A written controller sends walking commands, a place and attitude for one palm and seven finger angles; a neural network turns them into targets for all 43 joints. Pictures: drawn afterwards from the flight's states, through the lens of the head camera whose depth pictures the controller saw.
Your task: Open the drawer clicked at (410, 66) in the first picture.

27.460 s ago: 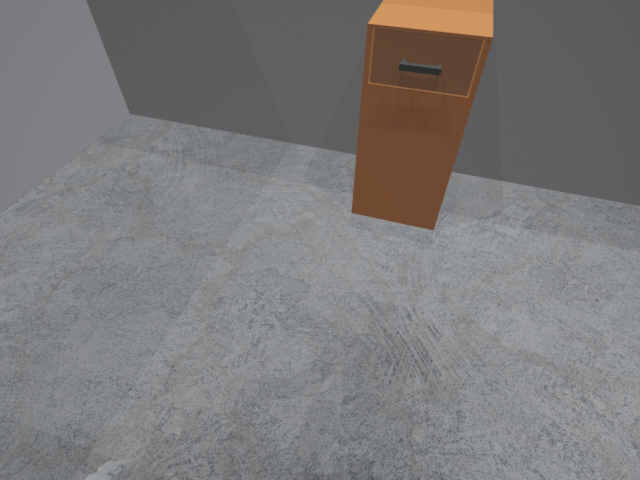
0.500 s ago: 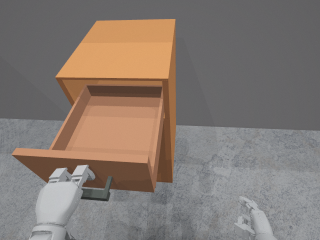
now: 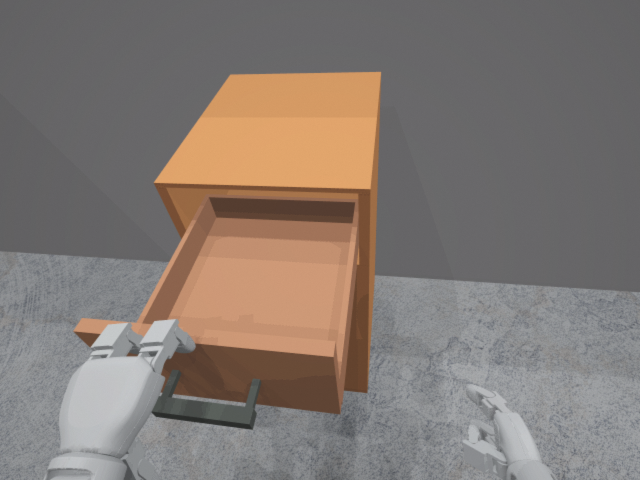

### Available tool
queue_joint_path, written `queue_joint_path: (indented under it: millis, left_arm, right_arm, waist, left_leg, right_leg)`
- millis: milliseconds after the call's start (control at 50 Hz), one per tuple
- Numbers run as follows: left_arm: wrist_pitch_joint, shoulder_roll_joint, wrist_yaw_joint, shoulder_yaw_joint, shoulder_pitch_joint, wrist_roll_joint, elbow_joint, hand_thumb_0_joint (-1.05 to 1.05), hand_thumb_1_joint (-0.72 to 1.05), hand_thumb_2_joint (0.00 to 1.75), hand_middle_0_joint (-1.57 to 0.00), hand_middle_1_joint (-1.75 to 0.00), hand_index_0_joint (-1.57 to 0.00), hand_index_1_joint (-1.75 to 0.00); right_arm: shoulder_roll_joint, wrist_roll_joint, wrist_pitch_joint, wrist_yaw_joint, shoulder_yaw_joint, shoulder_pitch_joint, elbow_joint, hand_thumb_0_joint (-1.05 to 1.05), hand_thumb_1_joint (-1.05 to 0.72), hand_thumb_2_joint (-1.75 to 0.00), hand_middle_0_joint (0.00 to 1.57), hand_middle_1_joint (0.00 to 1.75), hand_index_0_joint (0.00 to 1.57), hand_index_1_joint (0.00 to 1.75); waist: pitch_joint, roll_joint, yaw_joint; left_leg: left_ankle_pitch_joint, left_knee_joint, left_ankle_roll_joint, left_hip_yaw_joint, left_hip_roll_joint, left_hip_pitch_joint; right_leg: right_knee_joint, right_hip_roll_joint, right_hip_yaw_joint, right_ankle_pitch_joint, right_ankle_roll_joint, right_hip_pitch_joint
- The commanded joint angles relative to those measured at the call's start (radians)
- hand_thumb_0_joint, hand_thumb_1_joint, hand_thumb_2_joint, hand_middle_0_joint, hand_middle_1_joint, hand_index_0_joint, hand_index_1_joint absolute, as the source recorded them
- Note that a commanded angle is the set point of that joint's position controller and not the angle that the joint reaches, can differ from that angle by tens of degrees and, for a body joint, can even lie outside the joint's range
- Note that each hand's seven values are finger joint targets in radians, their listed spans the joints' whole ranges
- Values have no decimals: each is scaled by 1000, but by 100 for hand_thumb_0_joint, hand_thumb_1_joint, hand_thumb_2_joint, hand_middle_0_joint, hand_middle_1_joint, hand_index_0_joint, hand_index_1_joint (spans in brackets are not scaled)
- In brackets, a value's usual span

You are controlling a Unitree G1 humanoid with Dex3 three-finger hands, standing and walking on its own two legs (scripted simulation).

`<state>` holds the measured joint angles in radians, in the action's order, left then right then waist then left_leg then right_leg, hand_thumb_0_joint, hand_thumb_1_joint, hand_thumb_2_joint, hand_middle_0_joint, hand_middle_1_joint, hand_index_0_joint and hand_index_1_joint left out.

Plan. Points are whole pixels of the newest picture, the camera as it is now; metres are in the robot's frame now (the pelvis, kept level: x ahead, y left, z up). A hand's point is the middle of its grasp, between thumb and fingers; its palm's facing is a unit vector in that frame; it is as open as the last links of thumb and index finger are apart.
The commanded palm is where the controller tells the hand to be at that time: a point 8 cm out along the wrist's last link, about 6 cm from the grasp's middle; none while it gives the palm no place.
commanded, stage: lift the hand off the handle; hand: left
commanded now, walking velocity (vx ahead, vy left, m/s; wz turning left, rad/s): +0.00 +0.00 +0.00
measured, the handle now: (209, 397) +0.22 +0.19 -0.02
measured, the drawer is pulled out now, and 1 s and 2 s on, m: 0.29 0.29 0.29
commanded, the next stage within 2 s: draw the hand back to the body in 0.46 s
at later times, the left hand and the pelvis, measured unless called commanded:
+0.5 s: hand (129, 378) +0.18 +0.22 +0.12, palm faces +0.10 -0.15 -0.98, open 13.9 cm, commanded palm +0.15 +0.21 +0.17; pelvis +0.01 +0.01 +0.01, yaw +0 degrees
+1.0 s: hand (104, 389) +0.17 +0.24 +0.12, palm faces +0.02 -0.13 -0.99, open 13.9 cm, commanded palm +0.14 +0.24 +0.18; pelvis +0.00 +0.00 +0.02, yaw +0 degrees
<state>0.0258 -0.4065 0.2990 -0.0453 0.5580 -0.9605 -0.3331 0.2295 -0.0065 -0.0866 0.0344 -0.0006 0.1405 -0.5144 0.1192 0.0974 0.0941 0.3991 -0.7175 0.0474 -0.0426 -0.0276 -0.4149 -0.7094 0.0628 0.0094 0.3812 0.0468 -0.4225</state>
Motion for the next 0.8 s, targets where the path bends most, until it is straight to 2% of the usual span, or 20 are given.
queue_joint_path:
  millis: [0, 100, 140, 160, 180, 200, 240, 300, 320, 340, 400, 420, 440, 460, 480, 540, 620, 680, 720, 780]
  left_arm:
    - [-22, -129, 8, 96, -70, 3, -244, 0, -50, 30, -30, -120, -30, -120]
    - [-46, -125, -55, 46, -120, 24, -320, 0, -50, 30, -30, -120, -30, -120]
    - [-55, -142, -75, 55, -103, 17, -328, 0, -50, 30, -30, -120, -30, -120]
    - [-55, -151, -81, 62, -128, 21, -335, 0, -50, 30, -30, -120, -30, -120]
    - [-59, -162, -86, 72, -106, 9, -337, 0, -50, 30, -30, -120, -30, -120]
    - [-61, -158, -88, 69, -119, 6, -359, 0, -50, 30, -30, -120, -30, -120]
    - [-76, -165, -98, 75, -119, 4, -382, 0, -50, 30, -30, -120, -30, -120]
    - [-86, -178, -105, 101, -62, 33, -433, 0, -50, 30, -30, -120, -30, -120]
    - [-98, -190, -110, 124, -47, 53, -428, 0, -50, 30, -30, -120, -30, -120]
    - [-105, -182, -124, 114, -38, 54, -411, 0, -50, 30, -30, -120, -30, -120]
    - [-110, -173, -145, 117, -16, 71, -359, 0, -50, 30, -30, -120, -30, -120]
    - [-118, -149, -155, 106, -9, 88, -359, 0, -50, 30, -30, -120, -30, -120]
    - [-117, -158, -167, 102, 4, 87, -362, 0, -50, 30, -30, -120, -30, -120]
    - [-110, -190, -168, 130, -25, 93, -379, 0, -50, 30, -30, -120, -30, -120]
    - [-106, -188, -173, 123, -3, 88, -369, 0, -50, 30, -30, -120, -30, -120]
    - [-87, -184, -168, 103, -92, 72, -419, 0, -50, 30, -30, -120, -30, -120]
    - [-46, -284, -135, 217, -124, 59, -425, 0, -50, 30, -30, -120, -30, -120]
    - [-30, -260, -135, 215, -105, 64, -374, 0, -50, 30, -30, -120, -30, -120]
    - [-38, -284, -135, 262, -53, 103, -347, 0, -50, 30, -30, -120, -30, -120]
    - [-46, -288, -164, 267, -14, 132, -284, 0, -50, 30, -30, -120, -30, -120]
  right_arm:
    - [89, 5, 39, 4, 28, -141, 178, 0, -90, -90, 20, 30, 20, 30]
    - [89, 12, 34, 6, 20, -138, 192, 0, -90, -90, 20, 30, 20, 30]
    - [89, 10, 34, 8, 10, -126, 197, 0, -90, -90, 20, 30, 20, 30]
    - [88, 16, 28, 7, 9, -139, 194, 0, -90, -90, 20, 30, 20, 30]
    - [89, 9, 27, 8, 9, -125, 199, 0, -90, -90, 20, 30, 20, 30]
    - [88, 15, 26, 12, 4, -134, 207, 0, -90, -90, 20, 30, 20, 30]
    - [85, 15, 23, 18, 1, -129, 208, 0, -90, -90, 20, 30, 20, 30]
    - [90, 30, 20, 24, 0, -136, 230, 0, -90, -90, 20, 30, 20, 30]
    - [92, 39, 22, 24, -5, -166, 229, 0, -90, -90, 20, 30, 20, 30]
    - [87, 31, 16, 27, -5, -141, 222, 0, -90, -90, 20, 30, 20, 30]
    - [93, 39, 11, 28, -7, -151, 221, 0, -90, -90, 20, 30, 20, 30]
    - [95, 46, 13, 31, -9, -178, 222, 0, -90, -90, 20, 30, 20, 30]
    - [97, 38, 9, 30, -5, -146, 220, 0, -90, -90, 20, 30, 20, 30]
    - [103, 41, 6, 25, -5, -156, 222, 0, -90, -90, 20, 30, 20, 30]
    - [107, 32, 2, 21, -1, -147, 222, 0, -90, -90, 20, 30, 20, 30]
    - [105, 20, 10, 11, -7, -139, 225, 0, -90, -90, 20, 30, 20, 30]
    - [115, 16, 19, -11, -6, -141, 217, 0, -90, -90, 20, 30, 20, 30]
    - [109, 7, 13, -16, 6, -125, 197, 0, -90, -90, 20, 30, 20, 30]
    - [111, 28, 20, -17, 0, -160, 204, 0, -90, -90, 20, 30, 20, 30]
    - [117, 26, 6, -20, 7, -153, 190, 0, -90, -90, 20, 30, 20, 30]
  waist:
    - [85, -64, -7]
    - [83, -55, -7]
    - [84, -48, 8]
    - [61, -62, 1]
    - [77, -54, 19]
    - [62, -62, 11]
    - [90, -21, 24]
    - [106, -37, 23]
    - [98, -25, 21]
    - [82, -54, 24]
    - [12, -110, 11]
    - [4, -98, 4]
    - [16, -104, 12]
    - [19, -103, 5]
    - [27, -96, 13]
    - [27, -55, 5]
    - [38, -37, 9]
    - [26, -23, 13]
    - [22, -37, 10]
    - [3, -87, 14]
  left_leg:
    - [-357, 101, -20, 61, 43, 141]
    - [-352, 133, -19, 70, 55, 181]
    - [-370, 138, -23, 73, 61, 186]
    - [-364, 150, -26, 70, 59, 185]
    - [-384, 150, -28, 66, 62, 187]
    - [-408, 149, -34, 70, 65, 191]
    - [-431, 156, -39, 72, 70, 202]
    - [-494, 156, -42, 68, 75, 219]
    - [-473, 162, -40, 75, 72, 213]
    - [-452, 172, -33, 66, 67, 195]
    - [-409, 185, -28, 55, 63, 179]
    - [-388, 188, -26, 61, 60, 181]
    - [-388, 192, -20, 51, 59, 175]
    - [-382, 194, -22, 47, 59, 185]
    - [-370, 191, -18, 44, 53, 185]
    - [-320, 191, -12, 49, 53, 200]
    - [-283, 179, -15, 51, 46, 223]
    - [-303, 173, -13, 45, 41, 227]
    - [-314, 183, -17, 57, 35, 216]
    - [-324, 191, -11, 47, 28, 193]
  right_leg:
    - [120, -39, 24, -268, 2, 13]
    - [152, -45, 7, -221, -3, 30]
    - [157, -42, 3, -215, 1, 37]
    - [166, -43, 10, -226, 1, 49]
    - [164, -38, 1, -225, 2, 57]
    - [163, -42, 9, -239, 2, 54]
    - [160, -39, 2, -238, 8, 78]
    - [166, -46, 10, -309, 1, 116]
    - [173, -46, 21, -326, 2, 137]
    - [180, -44, -1, -318, 0, 143]
    - [204, -46, 15, -320, -9, 129]
    - [210, -46, 24, -330, -6, 139]
    - [213, -45, 6, -329, -10, 150]
    - [223, -53, 28, -342, -13, 158]
    - [228, -45, 25, -326, -13, 156]
    - [246, -52, 23, -245, -9, 119]
    - [273, -53, 82, -232, 7, 121]
    - [276, -51, 66, -239, 8, 116]
    - [272, -58, 76, -306, 4, 154]
    - [270, -58, 58, -339, -12, 172]
